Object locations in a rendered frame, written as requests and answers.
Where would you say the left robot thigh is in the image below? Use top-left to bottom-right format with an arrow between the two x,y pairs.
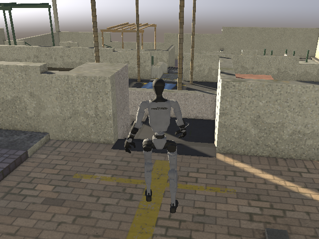
143,138 -> 153,171

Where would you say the right robot upper arm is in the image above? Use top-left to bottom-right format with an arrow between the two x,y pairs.
169,100 -> 184,126

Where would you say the robot right forearm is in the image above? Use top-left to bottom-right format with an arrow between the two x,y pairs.
179,118 -> 186,132

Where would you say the robot left forearm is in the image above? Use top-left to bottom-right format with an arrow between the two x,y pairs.
127,121 -> 139,142

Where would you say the robot left shin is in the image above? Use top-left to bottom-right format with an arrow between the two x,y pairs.
145,162 -> 152,195

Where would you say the robot right hand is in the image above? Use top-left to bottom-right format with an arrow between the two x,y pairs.
175,130 -> 186,138

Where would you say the left robot upper arm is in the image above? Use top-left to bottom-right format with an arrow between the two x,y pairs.
134,101 -> 149,128

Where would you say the robot left hand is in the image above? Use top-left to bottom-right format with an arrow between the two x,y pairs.
124,140 -> 136,153

